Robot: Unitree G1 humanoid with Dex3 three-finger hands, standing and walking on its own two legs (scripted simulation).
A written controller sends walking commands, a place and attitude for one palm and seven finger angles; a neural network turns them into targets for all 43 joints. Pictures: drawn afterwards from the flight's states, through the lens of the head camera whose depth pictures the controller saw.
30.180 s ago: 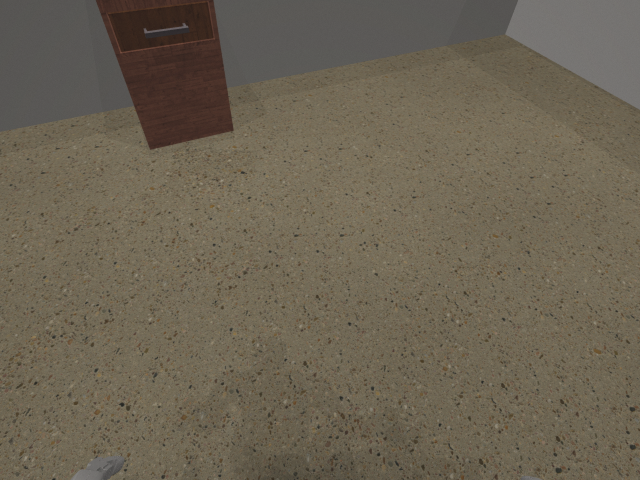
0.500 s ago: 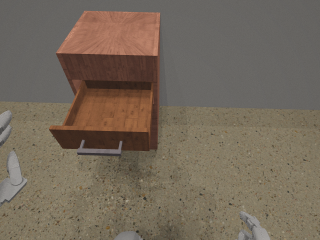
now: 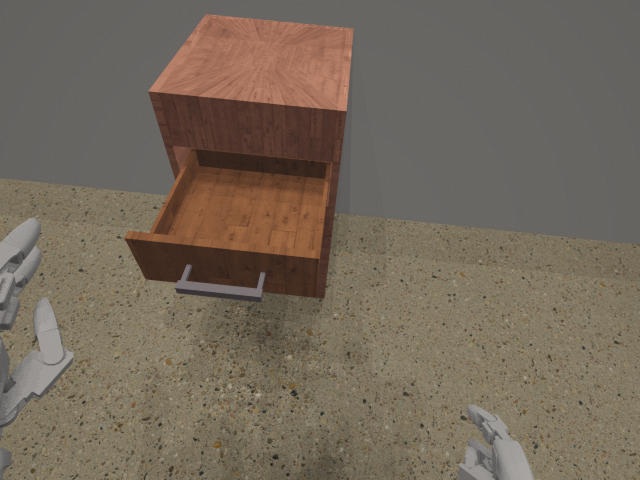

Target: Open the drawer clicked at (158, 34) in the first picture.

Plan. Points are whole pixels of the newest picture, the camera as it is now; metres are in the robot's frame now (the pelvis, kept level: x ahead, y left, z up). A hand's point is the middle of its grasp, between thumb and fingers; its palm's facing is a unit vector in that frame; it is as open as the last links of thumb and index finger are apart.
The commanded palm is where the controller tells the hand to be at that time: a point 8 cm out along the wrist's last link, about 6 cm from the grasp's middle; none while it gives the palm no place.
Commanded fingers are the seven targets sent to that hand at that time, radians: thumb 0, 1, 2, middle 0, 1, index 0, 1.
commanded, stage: let the arm hang, fingers relaxed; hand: left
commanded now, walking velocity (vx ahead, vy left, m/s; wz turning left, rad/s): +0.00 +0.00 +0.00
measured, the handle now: (222, 282) +0.51 +0.22 -0.21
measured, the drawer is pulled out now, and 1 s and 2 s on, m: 0.30 0.30 0.30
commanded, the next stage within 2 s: look to check the result in 1.10 s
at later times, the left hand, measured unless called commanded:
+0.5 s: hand out of the picture -0.02 +0.18 -0.17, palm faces +0.04 -0.97 -0.22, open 7.1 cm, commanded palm none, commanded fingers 0.00 0.90 0.90 -0.20 -0.30 -0.20 -0.30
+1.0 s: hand out of the picture -0.01 +0.15 -0.17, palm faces +0.05 -0.99 -0.16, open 7.3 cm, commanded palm none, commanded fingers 0.00 0.90 0.90 -0.20 -0.30 -0.20 -0.30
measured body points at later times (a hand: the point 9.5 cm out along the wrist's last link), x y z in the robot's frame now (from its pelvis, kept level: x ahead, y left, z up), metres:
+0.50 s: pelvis +0.01 -0.01 +0.01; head +0.04 +0.00 +0.45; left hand -0.02 +0.24 -0.15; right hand +0.00 -0.24 -0.14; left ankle +0.01 +0.11 -0.73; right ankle +0.01 -0.12 -0.73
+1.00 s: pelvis +0.01 -0.01 +0.01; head +0.02 +0.00 +0.46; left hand -0.01 +0.20 -0.16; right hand -0.01 -0.20 -0.15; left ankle +0.01 +0.11 -0.73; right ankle +0.01 -0.12 -0.73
